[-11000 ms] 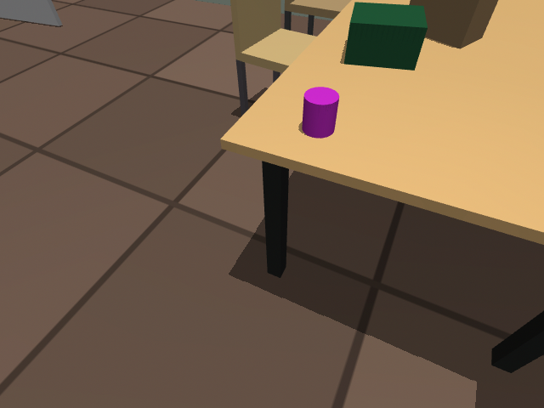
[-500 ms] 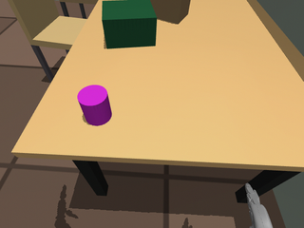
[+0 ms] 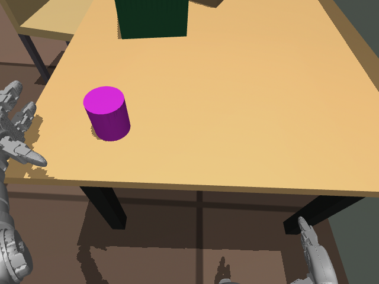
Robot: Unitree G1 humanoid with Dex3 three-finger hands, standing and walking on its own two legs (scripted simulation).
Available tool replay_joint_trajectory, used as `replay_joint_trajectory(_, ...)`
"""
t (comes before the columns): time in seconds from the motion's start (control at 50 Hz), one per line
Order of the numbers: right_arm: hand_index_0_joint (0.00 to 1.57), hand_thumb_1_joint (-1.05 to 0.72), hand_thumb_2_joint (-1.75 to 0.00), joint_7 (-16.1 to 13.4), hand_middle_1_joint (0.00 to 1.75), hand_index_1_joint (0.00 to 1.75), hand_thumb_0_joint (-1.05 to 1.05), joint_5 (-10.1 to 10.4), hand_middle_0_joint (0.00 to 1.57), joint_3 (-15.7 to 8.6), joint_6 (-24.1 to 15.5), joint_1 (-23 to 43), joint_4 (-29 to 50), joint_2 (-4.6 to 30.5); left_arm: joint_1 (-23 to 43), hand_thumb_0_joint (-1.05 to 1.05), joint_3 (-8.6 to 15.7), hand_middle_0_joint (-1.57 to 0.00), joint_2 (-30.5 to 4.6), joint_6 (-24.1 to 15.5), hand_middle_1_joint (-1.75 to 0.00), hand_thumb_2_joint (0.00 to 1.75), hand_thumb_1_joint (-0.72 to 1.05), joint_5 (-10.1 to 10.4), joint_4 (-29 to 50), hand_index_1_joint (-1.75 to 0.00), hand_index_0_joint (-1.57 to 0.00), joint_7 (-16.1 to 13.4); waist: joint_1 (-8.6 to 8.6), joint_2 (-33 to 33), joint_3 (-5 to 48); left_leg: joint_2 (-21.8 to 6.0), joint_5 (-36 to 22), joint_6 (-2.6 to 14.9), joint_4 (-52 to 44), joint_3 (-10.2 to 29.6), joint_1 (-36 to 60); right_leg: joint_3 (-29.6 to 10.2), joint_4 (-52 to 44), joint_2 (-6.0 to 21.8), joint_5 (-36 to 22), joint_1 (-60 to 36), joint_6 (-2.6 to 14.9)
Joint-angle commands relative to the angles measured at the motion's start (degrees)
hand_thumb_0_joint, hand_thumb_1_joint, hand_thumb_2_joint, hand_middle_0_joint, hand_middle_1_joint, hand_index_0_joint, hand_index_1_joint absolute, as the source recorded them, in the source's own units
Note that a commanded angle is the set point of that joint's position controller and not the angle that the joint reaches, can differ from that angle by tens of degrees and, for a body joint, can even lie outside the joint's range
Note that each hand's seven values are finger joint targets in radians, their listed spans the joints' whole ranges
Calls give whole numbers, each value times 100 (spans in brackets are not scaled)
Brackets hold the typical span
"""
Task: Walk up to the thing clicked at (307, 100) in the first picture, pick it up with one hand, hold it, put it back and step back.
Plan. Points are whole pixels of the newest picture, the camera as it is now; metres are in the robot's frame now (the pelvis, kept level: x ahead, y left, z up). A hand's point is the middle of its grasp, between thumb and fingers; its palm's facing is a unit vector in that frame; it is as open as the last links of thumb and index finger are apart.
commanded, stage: close in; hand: left
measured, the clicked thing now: (108, 114) +0.50 +0.17 +0.05
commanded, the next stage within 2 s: rest palm in 0.56 s
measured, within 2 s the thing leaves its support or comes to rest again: leaves its support in 1.86 s
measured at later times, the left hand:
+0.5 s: hand (96, 117) +0.48 +0.19 +0.07, palm faces +0.04 -1.00 +0.04, open 17.4 cm
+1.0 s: hand (111, 116) +0.48 +0.16 +0.07, palm faces +0.07 -1.00 +0.03, open 17.1 cm
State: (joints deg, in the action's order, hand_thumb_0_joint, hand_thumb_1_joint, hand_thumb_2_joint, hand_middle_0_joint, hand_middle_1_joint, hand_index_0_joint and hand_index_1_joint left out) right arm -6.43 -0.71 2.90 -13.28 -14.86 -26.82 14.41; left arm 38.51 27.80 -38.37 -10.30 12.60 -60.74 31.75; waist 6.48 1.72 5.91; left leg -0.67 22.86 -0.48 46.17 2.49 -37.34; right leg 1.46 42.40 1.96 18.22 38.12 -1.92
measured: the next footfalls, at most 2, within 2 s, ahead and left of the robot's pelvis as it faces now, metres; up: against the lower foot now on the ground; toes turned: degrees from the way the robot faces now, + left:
none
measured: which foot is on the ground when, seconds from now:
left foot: down 0.00-1.00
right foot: down 0.00-1.00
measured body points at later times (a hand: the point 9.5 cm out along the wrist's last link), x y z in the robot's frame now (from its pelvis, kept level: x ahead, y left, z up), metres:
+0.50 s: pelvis +0.00 +0.00 -0.02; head +0.09 +0.01 +0.42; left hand +0.47 +0.24 +0.07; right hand +0.14 -0.27 -0.06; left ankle -0.01 +0.12 -0.71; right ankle +0.02 -0.15 -0.71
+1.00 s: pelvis -0.01 -0.01 -0.03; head +0.08 +0.00 +0.41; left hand +0.47 +0.21 +0.07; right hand +0.13 -0.28 -0.05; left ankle -0.01 +0.12 -0.71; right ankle +0.02 -0.15 -0.71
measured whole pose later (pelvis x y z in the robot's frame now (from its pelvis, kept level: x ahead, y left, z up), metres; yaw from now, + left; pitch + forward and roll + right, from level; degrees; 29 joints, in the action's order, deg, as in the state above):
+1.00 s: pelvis -0.01 -0.01 -0.03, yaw -2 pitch +16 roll -1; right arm 0.0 -0.9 -3.0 -3.1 -20.3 -8.2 14.0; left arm 45.5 21.7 -23.9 -14.6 6.5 -57.3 7.0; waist 9.3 0.7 5.5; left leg -1.7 26.5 -1.2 55.6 1.3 -45.2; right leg -0.1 53.4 0.9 21.9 47.6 -1.2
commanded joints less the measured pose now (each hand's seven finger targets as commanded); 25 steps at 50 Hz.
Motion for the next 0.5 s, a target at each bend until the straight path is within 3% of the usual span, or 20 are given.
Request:
replay_joint_trajectory(0.0, 5, 56, -4, 35, 5, 5, 0, 42, 5, -586, -198, 10, 1129, 1036, 2435, 0, 127, -5, -1475, -651, -4, 7, -53, 106, 1387, -5, -4, -408, 137, -1096, 2202, -44, -2184, -34, -127, 29, 1614, 135, -87, -197, -1246, -136, 280)
replay_joint_trajectory(0.06, 5, 57, -4, 192, 5, 5, 0, 2, 5, -550, -106, -36, 1436, 924, 2632, 0, 137, -4, -1410, -882, -6, 7, -52, 16, 1544, -5, -5, -711, 103, -1184, 2432, -23, -2289, -16, 141, -29, 1296, 72, 176, -163, -1440, -227, 284)
replay_joint_trajectory(0.1, 5, 56, -5, 252, 5, 5, 0, -9, 5, -749, -31, -168, 1761, 1082, 2809, 0, 194, -4, -1537, -949, -5, 7, -52, -74, 1640, -5, -5, -924, 140, -1221, 2740, -35, -2297, -22, 234, -44, 1279, 45, 299, -172, -1494, -313, 287)
replay_joint_trajectory(0.12, 5, 56, -5, 302, 5, 5, 0, -19, 5, -764, 19, -306, 1791, 1040, 2761, 0, 143, -4, -1385, -946, -5, 7, -50, -109, 1548, -5, -5, -1029, 158, -1249, 2746, -49, -2328, -41, 251, -36, 1281, 53, 343, -180, -1487, -254, 297)
replay_joint_trajectory(0.14, 5, 56, -5, 351, 5, 5, 0, -39, 5, -701, 54, -312, 1858, 960, 2841, 0, 187, -4, -1361, -973, -5, 8, -50, -124, 1653, -5, -4, -1126, 82, -1304, 2767, -50, -2367, -58, 287, -36, 1207, 53, 381, -191, -1492, -237, 300)
replay_joint_trajectory(0.16, 5, 56, -5, 373, 5, 5, 0, -38, 5, -792, 78, -282, 1983, 1014, 2869, 0, 224, -4, -1344, -985, -5, 9, -50, -124, 1755, -5, -4, -1246, 58, -1448, 2881, -56, -2375, -79, 309, -47, 1223, 38, 427, -189, -1457, -229, 313)
replay_joint_trajectory(0.18, 5, 55, -5, 399, 5, 5, 0, -43, 5, -787, 122, -367, 1991, 966, 2802, 0, 153, -4, -1123, -942, -5, 7, -50, -119, 1655, -5, -4, -1339, 85, -1416, 2948, -78, -2503, -82, 336, -26, 1224, 52, 463, -201, -1528, -254, 314)
replay_joint_trajectory(0.22, 5, 55, -5, 470, 5, 5, 0, -27, 5, -723, 205, -355, 2123, 829, 2614, 0, -81, -4, -652, -837, -4, 8, -49, -198, 1374, -4, -4, -1482, 84, -1150, 2789, -54, -2187, -31, 356, -92, 833, 17, 481, -207, -1473, -325, 312)
replay_joint_trajectory(0.24, 5, 55, -5, 471, 5, 5, 0, -28, 5, -838, 254, -420, 1963, 862, 2682, 0, -216, -4, -536, -828, -4, 6, -51, -223, 1441, -4, -4, -1541, 113, -1204, 2714, -54, -2091, -33, 357, -95, 789, 15, 490, -219, -1405, -277, 308)
replay_joint_trajectory(0.28, 5, 54, -5, 493, 5, 5, 0, -31, 5, -838, 292, -205, 2470, 979, 2784, 0, 89, -4, -1025, -845, -2, 4, -50, -303, 1835, -2, -4, -1701, -14, -1087, 3185, -45, -2233, -9, 404, -118, 764, -13, 545, -197, -1634, -660, 297)
replay_joint_trajectory(0.34, 5, 55, -5, 490, 5, 5, 0, 4, 5, -869, 405, -280, 2454, 896, 2767, 0, -129, -4, -535, -844, -2, 4, -51, -246, 1778, -1, -5, -1730, 18, -863, 3002, -33, -2038, 21, 378, -162, 568, -42, 554, -213, -1602, -741, 278)
replay_joint_trajectory(0.36, 5, 53, -5, 469, 5, 5, 0, 18, 5, -970, 426, -421, 2302, 937, 2618, 0, -273, -4, -297, -803, -2, 2, -53, -236, 1609, -1, -5, -1742, 136, -731, 2831, -59, -1996, 32, 373, -136, 542, -25, 565, -231, -1591, -636, 272)
replay_joint_trajectory(0.38, 5, 54, -5, 477, 5, 5, 0, 27, 5, -950, 452, -515, 2220, 933, 2670, 0, -310, -4, -298, -781, -1, 3, -51, -265, 1631, -1, -4, -1773, 118, -716, 2677, -62, -1887, 36, 340, -136, 509, -22, 547, -235, -1453, -501, 284)
replay_joint_trajectory(0.42, 5, 54, -5, 486, 5, 5, 0, 55, 5, -972, 493, -395, 2439, 965, 2704, 0, -137, -4, -565, -790, -1, 3, -51, -297, 1820, -1, -4, -1884, 39, -817, 2720, -51, -1843, 13, 309, -141, 543, -16, 560, -236, -1362, -521, 292)
replay_joint_trajectory(0.46, 5, 54, -5, 506, 5, 5, 0, 66, 5, -983, 562, -619, 2330, 854, 2671, 0, -372, -4, -129, -752, -1, 4, -50, -283, 1707, -1, -4, -1917, 113, -627, 2517, -41, -1687, 41, 314, -158, 473, -16, 530, -247, -1291, -458, 270)
replay_joint_trajectory(0.48, 5, 54, -5, 501, 5, 5, 0, 68, 5, -1059, 557, -645, 2499, 975, 2564, 0, -263, -3, -222, -760, -1, 4, -50, -283, 1763, -1, -4, -1953, 134, -528, 2528, -48, -1763, 49, 315, -169, 532, -11, 528, -248, -1363, -469, 270)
